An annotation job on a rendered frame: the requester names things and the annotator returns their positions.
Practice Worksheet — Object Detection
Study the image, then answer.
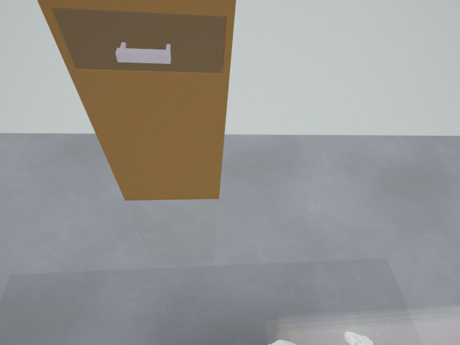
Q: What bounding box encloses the cabinet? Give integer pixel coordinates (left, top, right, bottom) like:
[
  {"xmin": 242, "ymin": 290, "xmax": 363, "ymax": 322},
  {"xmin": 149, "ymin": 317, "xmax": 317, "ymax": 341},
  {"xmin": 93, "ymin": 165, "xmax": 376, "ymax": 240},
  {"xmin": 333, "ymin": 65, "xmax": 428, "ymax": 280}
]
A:
[{"xmin": 37, "ymin": 0, "xmax": 236, "ymax": 201}]

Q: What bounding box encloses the handle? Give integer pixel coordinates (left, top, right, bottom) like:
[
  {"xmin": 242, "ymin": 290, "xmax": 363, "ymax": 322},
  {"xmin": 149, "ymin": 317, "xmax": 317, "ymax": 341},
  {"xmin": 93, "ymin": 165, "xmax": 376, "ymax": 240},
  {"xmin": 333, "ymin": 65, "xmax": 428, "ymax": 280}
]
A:
[{"xmin": 116, "ymin": 42, "xmax": 171, "ymax": 64}]

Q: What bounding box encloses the drawer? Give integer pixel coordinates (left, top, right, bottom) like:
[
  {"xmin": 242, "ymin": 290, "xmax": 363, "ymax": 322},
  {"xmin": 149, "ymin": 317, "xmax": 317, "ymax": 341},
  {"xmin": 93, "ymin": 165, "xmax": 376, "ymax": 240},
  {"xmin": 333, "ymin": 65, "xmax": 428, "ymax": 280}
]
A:
[{"xmin": 52, "ymin": 8, "xmax": 225, "ymax": 73}]

